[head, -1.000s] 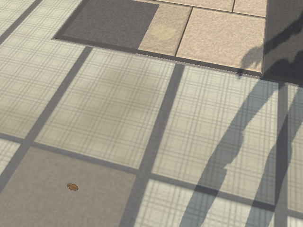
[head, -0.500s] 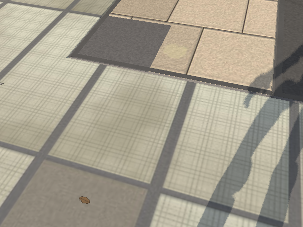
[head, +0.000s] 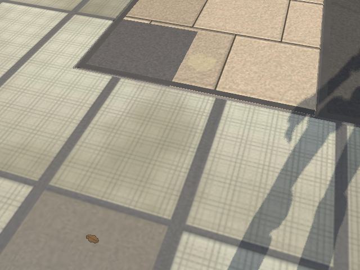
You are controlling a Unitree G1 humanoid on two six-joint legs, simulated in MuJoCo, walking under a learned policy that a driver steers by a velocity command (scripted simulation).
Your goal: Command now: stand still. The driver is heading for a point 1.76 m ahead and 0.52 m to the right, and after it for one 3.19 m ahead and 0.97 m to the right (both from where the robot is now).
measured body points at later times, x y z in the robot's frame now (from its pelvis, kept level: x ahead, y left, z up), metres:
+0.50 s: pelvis +0.00 +0.00 +0.00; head +0.01 +0.00 +0.45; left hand +0.03 +0.25 -0.15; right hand +0.04 -0.26 -0.15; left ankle +0.01 +0.12 -0.74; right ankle -0.01 -0.13 -0.74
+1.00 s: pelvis +0.09 +0.02 +0.00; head +0.10 +0.03 +0.45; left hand +0.16 +0.28 -0.14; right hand +0.04 -0.22 -0.14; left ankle +0.02 +0.11 -0.74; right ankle +0.05 -0.11 -0.65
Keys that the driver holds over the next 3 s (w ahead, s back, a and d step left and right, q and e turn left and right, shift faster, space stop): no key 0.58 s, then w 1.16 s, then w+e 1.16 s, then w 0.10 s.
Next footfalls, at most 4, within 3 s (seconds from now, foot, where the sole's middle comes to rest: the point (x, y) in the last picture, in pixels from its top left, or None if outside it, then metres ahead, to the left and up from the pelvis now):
1.28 right None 0.43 -0.12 -0.77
1.84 left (161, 214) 0.74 0.11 -0.77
2.38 right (228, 165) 0.99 -0.18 -0.77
2.86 left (214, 112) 1.34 -0.14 -0.77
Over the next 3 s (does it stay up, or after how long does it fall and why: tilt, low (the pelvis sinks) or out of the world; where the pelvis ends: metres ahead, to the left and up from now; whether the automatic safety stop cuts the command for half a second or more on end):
stays up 1.20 -0.17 0.00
